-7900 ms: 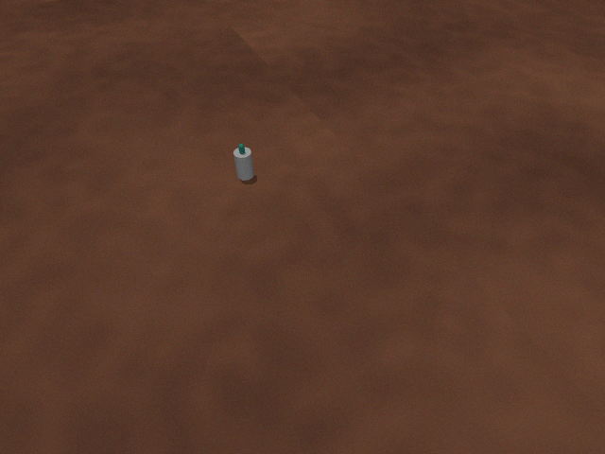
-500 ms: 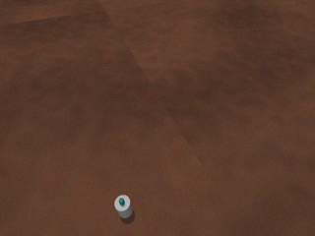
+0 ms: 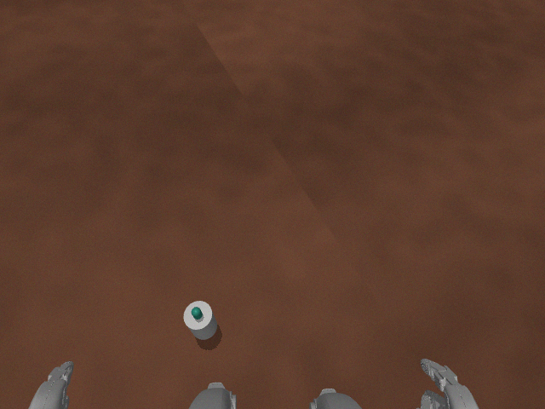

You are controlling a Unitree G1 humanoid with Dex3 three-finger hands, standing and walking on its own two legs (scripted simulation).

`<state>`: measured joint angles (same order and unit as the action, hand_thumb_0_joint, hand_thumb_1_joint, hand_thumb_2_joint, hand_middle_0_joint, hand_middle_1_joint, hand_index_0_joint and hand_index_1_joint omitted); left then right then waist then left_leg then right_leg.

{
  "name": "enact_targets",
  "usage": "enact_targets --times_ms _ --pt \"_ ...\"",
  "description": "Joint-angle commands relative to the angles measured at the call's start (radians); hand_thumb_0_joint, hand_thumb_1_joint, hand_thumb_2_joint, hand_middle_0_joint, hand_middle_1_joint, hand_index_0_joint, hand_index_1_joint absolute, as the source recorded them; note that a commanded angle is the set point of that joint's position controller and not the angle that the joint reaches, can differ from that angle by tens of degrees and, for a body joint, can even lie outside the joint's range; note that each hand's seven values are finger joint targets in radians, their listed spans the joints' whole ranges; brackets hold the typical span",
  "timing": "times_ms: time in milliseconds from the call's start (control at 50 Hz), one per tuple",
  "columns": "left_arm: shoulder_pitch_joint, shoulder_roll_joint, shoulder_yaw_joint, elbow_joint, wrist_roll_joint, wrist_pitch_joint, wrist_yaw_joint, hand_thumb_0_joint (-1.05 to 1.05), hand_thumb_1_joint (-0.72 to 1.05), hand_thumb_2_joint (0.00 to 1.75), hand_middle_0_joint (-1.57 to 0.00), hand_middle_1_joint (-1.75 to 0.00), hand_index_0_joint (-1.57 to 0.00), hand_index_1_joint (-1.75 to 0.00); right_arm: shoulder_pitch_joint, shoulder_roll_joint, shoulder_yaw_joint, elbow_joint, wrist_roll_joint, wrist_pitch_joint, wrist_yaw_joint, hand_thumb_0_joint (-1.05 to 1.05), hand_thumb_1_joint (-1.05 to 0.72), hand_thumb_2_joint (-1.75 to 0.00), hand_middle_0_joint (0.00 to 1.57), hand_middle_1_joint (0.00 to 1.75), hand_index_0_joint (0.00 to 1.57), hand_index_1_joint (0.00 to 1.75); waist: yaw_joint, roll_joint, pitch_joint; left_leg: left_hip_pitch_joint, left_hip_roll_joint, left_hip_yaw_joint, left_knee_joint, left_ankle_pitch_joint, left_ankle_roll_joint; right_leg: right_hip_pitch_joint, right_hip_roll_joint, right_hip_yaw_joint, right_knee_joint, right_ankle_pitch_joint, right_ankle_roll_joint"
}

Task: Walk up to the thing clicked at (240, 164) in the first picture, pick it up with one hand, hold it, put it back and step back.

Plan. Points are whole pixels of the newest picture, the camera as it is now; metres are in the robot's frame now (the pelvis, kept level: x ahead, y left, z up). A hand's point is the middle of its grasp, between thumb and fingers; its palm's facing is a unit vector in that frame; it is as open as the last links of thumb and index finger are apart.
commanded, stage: go down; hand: left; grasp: from the side
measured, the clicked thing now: (200, 319) +0.41 +0.21 -0.63
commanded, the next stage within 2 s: none
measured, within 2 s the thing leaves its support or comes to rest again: neither
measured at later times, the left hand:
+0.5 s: hand out of the picture +0.14 +0.29 -0.16, palm faces +0.13 -0.94 -0.31, open 17.5 cm
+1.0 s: hand (90, 358) +0.24 +0.34 -0.23, palm faces +0.18 -0.96 -0.23, open 17.4 cm
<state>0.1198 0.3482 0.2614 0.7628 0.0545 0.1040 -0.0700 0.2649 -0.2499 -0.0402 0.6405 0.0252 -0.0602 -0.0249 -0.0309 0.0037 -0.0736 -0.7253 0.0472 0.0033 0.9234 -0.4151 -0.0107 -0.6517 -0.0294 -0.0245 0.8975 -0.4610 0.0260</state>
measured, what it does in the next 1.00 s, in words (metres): lowers itself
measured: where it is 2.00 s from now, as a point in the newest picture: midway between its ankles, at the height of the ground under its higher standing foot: outside the picture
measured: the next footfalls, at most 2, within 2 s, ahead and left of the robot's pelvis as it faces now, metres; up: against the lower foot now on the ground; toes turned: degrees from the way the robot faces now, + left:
none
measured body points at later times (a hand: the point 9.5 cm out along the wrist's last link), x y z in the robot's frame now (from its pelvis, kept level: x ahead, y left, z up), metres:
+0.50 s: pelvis +0.00 +0.00 -0.05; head +0.09 +0.03 +0.39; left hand +0.14 +0.34 -0.13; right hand +0.17 -0.25 -0.13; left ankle +0.02 +0.12 -0.69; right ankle -0.01 -0.14 -0.69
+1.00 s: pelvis -0.04 +0.00 -0.16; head +0.12 +0.03 +0.26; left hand +0.22 +0.39 -0.21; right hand +0.14 -0.27 -0.25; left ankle +0.02 +0.12 -0.69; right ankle -0.01 -0.14 -0.69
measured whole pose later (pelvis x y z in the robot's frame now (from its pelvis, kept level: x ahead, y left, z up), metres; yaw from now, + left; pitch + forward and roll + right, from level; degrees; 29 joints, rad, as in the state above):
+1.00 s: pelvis -0.04 +0.00 -0.16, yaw -2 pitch +29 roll -4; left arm -0.12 0.54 0.54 0.77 -0.11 -0.23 -0.36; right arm 0.12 -0.29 -0.01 0.61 -0.01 -0.18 -0.06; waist -0.02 -0.01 -0.17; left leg -1.54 0.06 -0.06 1.64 -0.62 -0.02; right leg -1.44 -0.01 -0.04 1.62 -0.68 0.02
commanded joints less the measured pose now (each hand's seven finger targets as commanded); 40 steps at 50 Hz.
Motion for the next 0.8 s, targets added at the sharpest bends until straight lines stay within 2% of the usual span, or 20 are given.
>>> enact_targets --times_ms 0,40,60,80,100,120,160,220,260,280,320,420,480,520,540,580,640,680,720,780 --pt "0.005 0.212 0.056 -0.260 -0.017 -0.005 -0.001 0.00 -0.61 0.01 -0.08 -0.07 -0.08 -0.07 -0.017 -0.160 -0.054 -0.157 -0.002 -0.074 -0.026 0.00 -0.87 -0.89 0.20 0.30 0.20 0.30 0.003 0.073 -0.226 0.143 -0.017 -0.010 -0.075 0.208 0.012 -0.005 0.036 -0.018 -0.054 0.204 -0.042" --pt "0.061 0.230 0.076 -0.291 -0.018 0.023 0.002 0.00 -0.61 0.00 -0.08 -0.06 -0.08 -0.06 -0.018 -0.163 -0.053 -0.166 -0.003 -0.080 -0.035 0.00 -0.87 -0.89 0.20 0.30 0.20 0.30 0.000 0.059 -0.228 0.129 -0.015 -0.016 -0.064 0.188 0.013 -0.019 0.038 -0.020 -0.045 0.189 -0.041" --pt "0.056 0.220 0.065 -0.342 -0.023 0.029 -0.002 0.00 -0.61 0.00 -0.08 -0.06 -0.08 -0.06 -0.020 -0.161 -0.053 -0.173 -0.005 -0.087 -0.039 0.00 -0.86 -0.89 0.20 0.30 0.20 0.30 -0.001 0.072 -0.235 0.123 -0.017 -0.012 -0.052 0.184 0.013 -0.020 0.036 -0.019 -0.040 0.189 -0.039" --pt "0.099 0.236 0.093 -0.320 -0.023 0.044 0.002 0.00 -0.61 0.00 -0.08 -0.05 -0.09 -0.05 -0.016 -0.154 -0.045 -0.168 -0.007 -0.089 -0.043 0.00 -0.86 -0.89 0.20 0.30 0.20 0.30 0.000 0.058 -0.239 0.114 -0.016 -0.014 -0.039 0.199 0.015 -0.014 0.035 -0.021 -0.031 0.203 -0.036" --pt "0.112 0.217 0.078 -0.341 -0.027 0.056 0.000 0.00 -0.61 0.00 -0.09 -0.06 -0.09 -0.06 -0.024 -0.155 -0.045 -0.177 -0.006 -0.093 -0.047 0.00 -0.86 -0.89 0.20 0.30 0.20 0.30 0.001 0.062 -0.227 0.103 -0.017 -0.014 -0.034 0.194 0.015 -0.025 0.035 -0.021 -0.023 0.197 -0.037" --pt "0.106 0.234 0.088 -0.375 -0.027 0.063 0.001 0.00 -0.61 0.00 -0.08 -0.06 -0.08 -0.06 -0.028 -0.154 -0.045 -0.180 -0.007 -0.098 -0.050 0.00 -0.87 -0.89 0.20 0.30 0.20 0.30 0.002 0.078 -0.231 0.099 -0.015 -0.014 -0.024 0.200 0.015 -0.041 0.036 -0.020 -0.015 0.199 -0.038" --pt "0.119 0.214 0.085 -0.386 -0.032 0.079 -0.006 0.00 -0.61 0.01 -0.08 -0.06 -0.09 -0.06 -0.028 -0.151 -0.041 -0.189 -0.010 -0.105 -0.056 0.00 -0.88 -0.89 0.20 0.30 0.20 0.30 -0.011 0.070 -0.230 0.087 -0.013 -0.019 -0.008 0.202 0.016 -0.054 0.036 -0.023 0.000 0.198 -0.037" --pt "0.150 0.220 0.104 -0.409 -0.040 0.084 -0.011 0.00 -0.61 0.01 -0.08 -0.05 -0.08 -0.05 -0.031 -0.144 -0.037 -0.196 -0.014 -0.118 -0.061 0.00 -0.89 -0.90 0.20 0.30 0.20 0.30 -0.008 0.068 -0.236 0.055 -0.013 -0.024 0.022 0.210 0.019 -0.080 0.036 -0.023 0.025 0.202 -0.037" --pt "0.162 0.223 0.117 -0.421 -0.046 0.077 -0.021 0.00 -0.60 0.01 -0.08 -0.05 -0.08 -0.06 -0.031 -0.142 -0.035 -0.200 -0.018 -0.128 -0.062 0.00 -0.90 -0.90 0.20 0.30 0.20 0.30 -0.003 0.081 -0.240 0.041 -0.012 -0.023 0.043 0.223 0.019 -0.095 0.033 -0.022 0.046 0.210 -0.040" --pt "0.159 0.211 0.100 -0.445 -0.049 0.072 -0.032 0.00 -0.60 0.00 -0.09 -0.05 -0.09 -0.05 -0.032 -0.140 -0.037 -0.204 -0.019 -0.133 -0.063 0.00 -0.91 -0.90 0.20 0.30 0.20 0.30 -0.007 0.090 -0.264 0.047 -0.010 -0.026 0.058 0.247 0.020 -0.108 0.035 -0.023 0.061 0.227 -0.038" --pt "0.171 0.233 0.139 -0.439 -0.057 0.060 -0.038 0.00 -0.60 0.01 -0.09 -0.06 -0.09 -0.06 -0.025 -0.140 -0.037 -0.207 -0.022 -0.141 -0.062 0.00 -0.91 -0.90 0.20 0.30 0.20 0.30 -0.001 0.078 -0.268 0.022 -0.011 -0.025 0.084 0.262 0.023 -0.114 0.032 -0.022 0.076 0.246 -0.037" --pt "0.221 0.232 0.153 -0.467 -0.073 0.025 -0.063 0.00 -0.59 0.00 -0.08 -0.03 -0.08 -0.03 -0.040 -0.138 -0.038 -0.217 -0.025 -0.154 -0.053 0.00 -0.93 -0.90 0.20 0.30 0.20 0.30 0.018 0.117 -0.280 -0.024 -0.013 -0.032 0.107 0.210 0.017 -0.175 0.034 -0.024 0.129 0.184 -0.043" --pt "0.227 0.232 0.163 -0.489 -0.083 0.001 -0.072 0.00 -0.59 0.00 -0.08 -0.03 -0.08 -0.04 -0.043 -0.145 -0.046 -0.226 -0.027 -0.156 -0.050 0.00 -0.93 -0.90 0.20 0.30 0.20 0.30 0.013 0.108 -0.310 -0.035 -0.008 -0.040 0.129 0.220 0.017 -0.208 0.039 -0.026 0.158 0.182 -0.044" --pt "0.245 0.239 0.185 -0.490 -0.092 -0.009 -0.071 0.00 -0.59 0.00 -0.08 -0.03 -0.08 -0.03 -0.046 -0.140 -0.041 -0.230 -0.026 -0.158 -0.049 0.00 -0.94 -0.91 0.20 0.30 0.20 0.30 0.024 0.107 -0.308 -0.060 -0.010 -0.038 0.137 0.183 0.018 -0.221 0.037 -0.026 0.167 0.157 -0.045" --pt "0.248 0.227 0.170 -0.494 -0.095 -0.016 -0.075 0.00 -0.59 0.00 -0.08 -0.03 -0.08 -0.03 -0.052 -0.145 -0.044 -0.229 -0.025 -0.158 -0.049 0.00 -0.93 -0.90 0.20 0.30 0.20 0.30 0.015 0.098 -0.323 -0.059 -0.008 -0.044 0.144 0.176 0.018 -0.238 0.040 -0.028 0.180 0.149 -0.045" --pt "0.195 0.248 0.191 -0.503 -0.100 -0.038 -0.078 0.00 -0.57 0.01 -0.08 -0.03 -0.08 -0.03 -0.055 -0.149 -0.045 -0.226 -0.026 -0.162 -0.048 0.00 -0.93 -0.90 0.20 0.30 0.20 0.30 0.009 0.100 -0.322 -0.087 -0.005 -0.051 0.164 0.153 0.018 -0.271 0.039 -0.027 0.205 0.129 -0.045" --pt "0.084 0.278 0.221 -0.432 -0.115 -0.090 -0.086 0.00 -0.61 0.00 -0.08 -0.03 -0.08 -0.03 -0.073 -0.156 -0.042 -0.210 -0.026 -0.169 -0.053 0.00 -0.93 -0.90 0.20 0.30 0.20 0.30 -0.004 0.082 -0.263 -0.196 -0.007 -0.060 0.209 0.025 0.020 -0.374 0.038 -0.024 0.254 0.032 -0.043" --pt "0.011 0.295 0.234 -0.397 -0.129 -0.148 -0.110 0.00 -0.60 0.00 -0.08 -0.03 -0.08 -0.03 -0.083 -0.161 -0.042 -0.205 -0.027 -0.177 -0.056 0.00 -0.94 -0.91 0.20 0.30 0.20 0.30 -0.006 0.064 -0.269 -0.255 -0.013 -0.050 0.254 -0.040 0.026 -0.429 0.034 -0.011 0.282 -0.016 -0.043" --pt "-0.056 0.343 0.277 -0.351 -0.151 -0.210 -0.147 0.00 -0.59 0.03 -0.07 -0.06 -0.08 -0.06 -0.068 -0.174 -0.041 -0.189 -0.024 -0.182 -0.059 0.00 -0.94 -0.91 0.20 0.30 0.20 0.30 -0.003 0.056 -0.340 -0.293 -0.015 -0.046 0.319 0.009 0.030 -0.444 0.029 -0.002 0.334 0.023 -0.044" --pt "-0.156 0.408 0.307 -0.309 -0.162 -0.294 -0.208 0.00 -0.59 0.06 -0.07 -0.09 -0.06 -0.09 -0.062 -0.200 -0.041 -0.170 -0.026 -0.189 -0.061 0.00 -0.92 -0.90 0.20 0.30 0.20 0.30 0.003 0.116 -0.421 -0.286 -0.009 -0.062 0.376 0.030 0.026 -0.547 0.029 -0.002 0.415 0.023 -0.049"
